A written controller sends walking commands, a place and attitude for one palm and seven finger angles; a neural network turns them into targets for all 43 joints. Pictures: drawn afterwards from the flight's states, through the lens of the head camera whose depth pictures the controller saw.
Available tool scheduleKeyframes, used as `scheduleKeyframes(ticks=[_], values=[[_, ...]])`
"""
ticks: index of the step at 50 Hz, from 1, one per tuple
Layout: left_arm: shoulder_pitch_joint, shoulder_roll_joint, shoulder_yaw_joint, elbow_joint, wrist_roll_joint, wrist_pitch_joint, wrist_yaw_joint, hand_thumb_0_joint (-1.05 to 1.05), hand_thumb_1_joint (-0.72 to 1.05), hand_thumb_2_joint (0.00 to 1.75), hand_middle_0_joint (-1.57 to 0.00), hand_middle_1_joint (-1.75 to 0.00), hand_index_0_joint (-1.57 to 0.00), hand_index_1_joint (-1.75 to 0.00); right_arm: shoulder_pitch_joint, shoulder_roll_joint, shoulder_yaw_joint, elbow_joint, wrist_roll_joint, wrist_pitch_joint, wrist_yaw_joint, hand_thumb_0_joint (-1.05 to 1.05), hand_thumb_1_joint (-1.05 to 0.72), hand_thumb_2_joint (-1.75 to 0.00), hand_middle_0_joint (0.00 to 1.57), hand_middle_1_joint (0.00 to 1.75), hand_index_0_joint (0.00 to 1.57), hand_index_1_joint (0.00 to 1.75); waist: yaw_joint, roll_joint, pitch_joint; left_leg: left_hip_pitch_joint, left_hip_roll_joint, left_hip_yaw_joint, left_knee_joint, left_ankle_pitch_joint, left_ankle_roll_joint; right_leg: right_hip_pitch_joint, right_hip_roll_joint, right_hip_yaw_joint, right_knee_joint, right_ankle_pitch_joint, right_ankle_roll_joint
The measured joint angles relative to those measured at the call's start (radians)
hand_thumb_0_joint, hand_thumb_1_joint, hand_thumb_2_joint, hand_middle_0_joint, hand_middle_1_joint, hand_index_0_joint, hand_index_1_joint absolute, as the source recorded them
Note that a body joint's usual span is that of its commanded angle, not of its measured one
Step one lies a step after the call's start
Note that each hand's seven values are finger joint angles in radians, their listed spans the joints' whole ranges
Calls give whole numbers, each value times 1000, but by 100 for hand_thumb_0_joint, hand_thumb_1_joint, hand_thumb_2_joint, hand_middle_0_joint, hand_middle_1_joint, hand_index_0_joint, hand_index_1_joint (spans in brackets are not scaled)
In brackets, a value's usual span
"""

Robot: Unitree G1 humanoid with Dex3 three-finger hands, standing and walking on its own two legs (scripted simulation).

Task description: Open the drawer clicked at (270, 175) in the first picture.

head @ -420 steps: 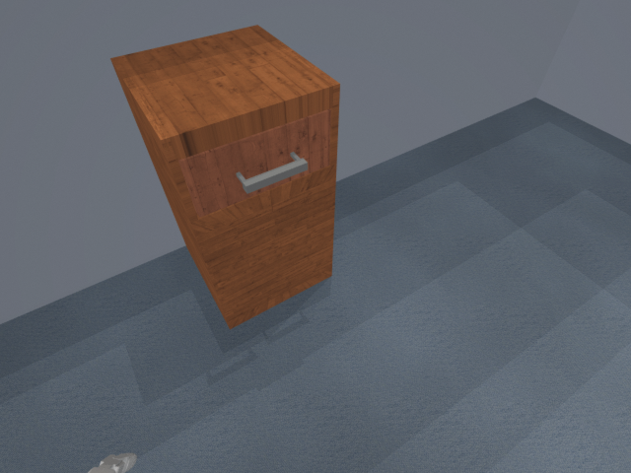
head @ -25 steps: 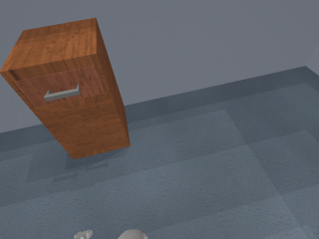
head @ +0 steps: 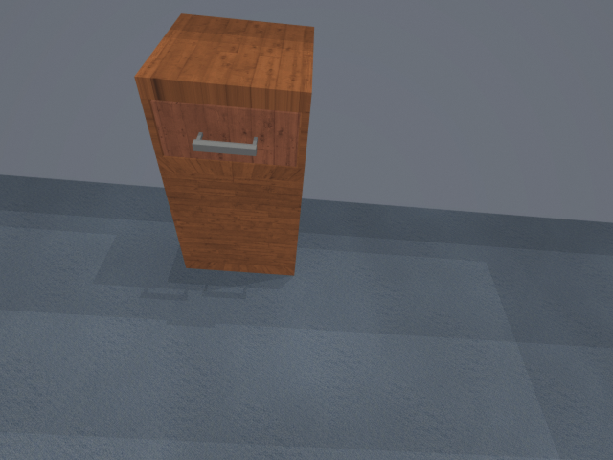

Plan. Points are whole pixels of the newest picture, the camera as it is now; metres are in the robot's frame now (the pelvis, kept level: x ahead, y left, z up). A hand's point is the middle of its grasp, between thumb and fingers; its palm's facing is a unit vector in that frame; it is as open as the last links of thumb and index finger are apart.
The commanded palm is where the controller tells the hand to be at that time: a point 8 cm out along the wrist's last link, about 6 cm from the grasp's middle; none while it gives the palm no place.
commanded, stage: take the last steps up to it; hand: left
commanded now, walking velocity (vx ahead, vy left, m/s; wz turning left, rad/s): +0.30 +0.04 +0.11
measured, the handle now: (226, 142) +0.88 +0.29 -0.13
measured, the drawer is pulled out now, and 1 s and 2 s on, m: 0.00 0.00 0.00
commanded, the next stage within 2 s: come to a stop and stand still in 1.12 s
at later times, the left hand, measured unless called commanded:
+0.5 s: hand (228, 432) +0.19 +0.13 -0.16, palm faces +0.09 -0.98 -0.20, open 7.4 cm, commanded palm none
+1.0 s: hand out of the picture +0.15 +0.20 -0.19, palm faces +0.19 -0.97 -0.12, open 7.4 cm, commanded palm none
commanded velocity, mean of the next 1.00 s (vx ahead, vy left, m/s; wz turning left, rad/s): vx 0.28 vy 0.04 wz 0.03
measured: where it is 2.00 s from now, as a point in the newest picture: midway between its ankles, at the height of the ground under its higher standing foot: (268, 445)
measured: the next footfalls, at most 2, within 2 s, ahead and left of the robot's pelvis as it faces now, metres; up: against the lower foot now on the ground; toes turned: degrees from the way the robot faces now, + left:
right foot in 0.38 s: +0.17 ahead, -0.14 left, +0.00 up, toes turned -5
left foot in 0.90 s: +0.34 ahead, +0.15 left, +0.00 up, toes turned +13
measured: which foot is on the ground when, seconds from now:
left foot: down 0.00-0.40, up 0.42-0.88, down 0.90-1.00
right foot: up 0.00-0.36, down 0.38-0.90, up 0.92-1.00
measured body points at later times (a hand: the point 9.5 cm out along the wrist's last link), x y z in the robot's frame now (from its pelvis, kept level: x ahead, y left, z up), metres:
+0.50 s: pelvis +0.10 -0.05 -0.01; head +0.09 -0.07 +0.44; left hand +0.18 +0.18 -0.14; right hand +0.01 -0.26 -0.17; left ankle +0.03 +0.07 -0.68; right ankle +0.13 -0.14 -0.74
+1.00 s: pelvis +0.25 +0.06 -0.01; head +0.27 +0.08 +0.43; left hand +0.14 +0.25 -0.18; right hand +0.38 -0.16 -0.15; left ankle +0.30 +0.14 -0.74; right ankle +0.18 -0.10 -0.67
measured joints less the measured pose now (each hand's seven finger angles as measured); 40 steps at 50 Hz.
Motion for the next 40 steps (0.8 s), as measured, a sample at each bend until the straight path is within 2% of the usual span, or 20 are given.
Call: scheduleKeyframes(ticks=[5, 9, 15, 18, 19, 20, 22, 24, 27, 30, 34, 40], values=[[-29, -25, -6, -6, 4, -12, -5, 1, 91, 90, -20, -30, -20, -30, 90, -13, -17, 34, 0, -20, -9, -1, -93, -90, 21, 30, 21, 30, -27, 1, -28, 44, -30, -8, -75, 27, 12, -25, -6, 11, -47, 57, 7], [-65, -42, -9, -15, 3, -16, -9, 1, 91, 90, -20, -30, -20, -30, 173, -15, -20, 82, -6, -20, -12, 0, -92, -90, 20, 30, 20, 30, -53, 5, -34, 71, -42, -19, -103, 25, 13, -19, -4, 7, -161, 59, 4], [-123, -72, -14, -29, -3, -31, -13, 1, 91, 90, -20, -30, -20, -30, 277, -13, -22, 156, -12, -16, -15, 1, -91, -90, 20, 30, 20, 30, -95, 34, -24, 109, -37, -25, -95, -20, -8, 27, 16, -9, -365, 51, -14], [-146, -84, -15, -37, -5, -51, -12, 1, 90, 90, -20, -30, -20, -30, 317, -8, -19, 187, -12, -15, -16, 1, -91, -90, 20, 30, 20, 30, -106, 51, -16, 114, -25, -25, -37, -78, -29, 92, 39, -27, -502, 91, -27], [-150, -85, -16, -42, -5, -64, -13, 1, 90, 90, -20, -30, -20, -30, 333, -3, -17, 195, -9, -17, -15, 1, -91, -90, 20, 30, 20, 30, -105, 52, -14, 102, -23, -28, 13, -112, -37, 126, 44, -31, -560, 124, -36], [-158, -91, -16, -42, -4, -80, -10, 1, 90, 90, -20, -30, -20, -30, 338, 0, -16, 206, -5, -16, -13, 1, -91, -90, 20, 30, 20, 30, -103, 64, -5, 73, -11, -31, 100, -149, -40, 134, 54, -41, -557, 157, -62], [-156, -105, -21, -43, -8, -102, -4, 1, 90, 90, -20, -30, -20, -30, 334, 5, -18, 218, -4, -2, -5, 1, -91, -90, 20, 30, 20, 30, -103, 79, 5, -24, 4, -34, 351, -219, -39, 157, 60, -69, -529, 135, -95], [-126, -116, -23, -38, -13, -110, 1, 1, 90, 89, -20, -30, -20, -30, 318, 6, -26, 220, -7, 10, 3, 1, -91, -90, 20, 30, 20, 30, -88, 76, -4, -128, 20, -15, 552, -192, -40, 198, 59, -78, -556, 117, -104], [-76, -111, 4, -25, -25, -115, 29, -1, 94, 89, -20, -30, -20, -30, 270, 1, -40, 196, -11, 18, 10, 1, -91, -90, 20, 30, 20, 30, -71, 75, -18, -262, 65, -4, 667, -76, -56, 263, 65, -85, -641, 136, -100], [-23, -99, 1, 5, -16, -114, 29, -2, 95, 89, -20, -30, -20, -30, 212, -9, -51, 159, -16, 19, 15, 1, -91, -90, 20, 30, 20, 30, -64, 81, -27, -354, 107, -6, 652, 18, -79, 317, 71, -92, -717, 153, -96], [54, -110, -10, 51, -11, -113, 23, -1, 94, 89, -20, -30, -20, -30, 136, -21, -58, 118, -16, 17, 26, 1, -91, -90, 20, 30, 20, 30, -49, 81, -32, -414, 141, 0, 571, 91, -103, 374, 72, -96, -779, 153, -83], [143, -133, -20, 103, -2, -111, 16, 0, 92, 90, -20, -30, -20, -30, 40, -34, -57, 81, -13, 11, 41, 1, -91, -90, 20, 30, 20, 30, 0, 63, -19, -371, 144, 38, 331, 95, -98, 428, 51, -106, -789, 102, -39]])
